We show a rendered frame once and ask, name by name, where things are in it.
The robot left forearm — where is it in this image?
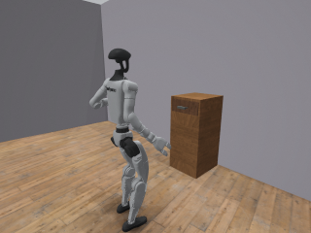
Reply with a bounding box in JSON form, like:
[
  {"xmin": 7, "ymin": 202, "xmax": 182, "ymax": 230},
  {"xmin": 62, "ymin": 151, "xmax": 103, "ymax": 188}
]
[{"xmin": 100, "ymin": 98, "xmax": 109, "ymax": 108}]

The robot thigh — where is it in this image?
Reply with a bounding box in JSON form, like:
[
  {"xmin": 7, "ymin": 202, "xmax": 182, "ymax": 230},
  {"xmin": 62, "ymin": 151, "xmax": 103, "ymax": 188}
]
[
  {"xmin": 111, "ymin": 137, "xmax": 135, "ymax": 178},
  {"xmin": 123, "ymin": 138, "xmax": 149, "ymax": 191}
]

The robot left upper arm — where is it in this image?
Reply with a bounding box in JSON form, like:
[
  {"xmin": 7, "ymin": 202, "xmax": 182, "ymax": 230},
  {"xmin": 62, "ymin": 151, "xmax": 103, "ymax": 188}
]
[{"xmin": 89, "ymin": 78, "xmax": 111, "ymax": 110}]

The left robot thigh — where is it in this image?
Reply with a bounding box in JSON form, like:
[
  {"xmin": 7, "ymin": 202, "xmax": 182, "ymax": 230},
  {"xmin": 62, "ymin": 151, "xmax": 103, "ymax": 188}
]
[{"xmin": 111, "ymin": 137, "xmax": 135, "ymax": 178}]

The cabinet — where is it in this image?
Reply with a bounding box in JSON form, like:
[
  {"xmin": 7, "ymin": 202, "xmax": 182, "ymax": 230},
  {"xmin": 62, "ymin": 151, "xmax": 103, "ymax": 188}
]
[{"xmin": 169, "ymin": 92, "xmax": 224, "ymax": 179}]

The handle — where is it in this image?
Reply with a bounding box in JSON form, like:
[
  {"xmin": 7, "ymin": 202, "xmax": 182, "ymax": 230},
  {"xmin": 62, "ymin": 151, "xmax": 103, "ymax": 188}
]
[{"xmin": 177, "ymin": 106, "xmax": 188, "ymax": 110}]

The robot right forearm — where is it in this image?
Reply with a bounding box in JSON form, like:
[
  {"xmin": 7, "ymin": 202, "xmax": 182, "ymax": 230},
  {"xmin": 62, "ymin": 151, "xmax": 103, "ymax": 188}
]
[{"xmin": 128, "ymin": 113, "xmax": 157, "ymax": 144}]

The drawer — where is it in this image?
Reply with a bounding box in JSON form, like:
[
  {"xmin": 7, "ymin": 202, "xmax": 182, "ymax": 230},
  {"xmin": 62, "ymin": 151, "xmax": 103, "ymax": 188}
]
[{"xmin": 172, "ymin": 98, "xmax": 199, "ymax": 117}]

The robot right upper arm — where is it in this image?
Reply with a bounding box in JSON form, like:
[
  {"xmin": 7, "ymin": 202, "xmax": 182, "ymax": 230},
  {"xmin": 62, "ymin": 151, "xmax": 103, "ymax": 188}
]
[{"xmin": 122, "ymin": 80, "xmax": 138, "ymax": 123}]

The right robot thigh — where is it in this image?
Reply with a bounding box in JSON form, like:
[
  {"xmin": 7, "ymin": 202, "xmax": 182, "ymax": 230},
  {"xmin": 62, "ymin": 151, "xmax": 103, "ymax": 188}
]
[{"xmin": 123, "ymin": 138, "xmax": 149, "ymax": 191}]

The robot right hand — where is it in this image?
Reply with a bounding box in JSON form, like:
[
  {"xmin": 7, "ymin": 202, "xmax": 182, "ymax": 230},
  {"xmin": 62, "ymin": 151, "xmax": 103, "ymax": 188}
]
[{"xmin": 153, "ymin": 137, "xmax": 172, "ymax": 156}]

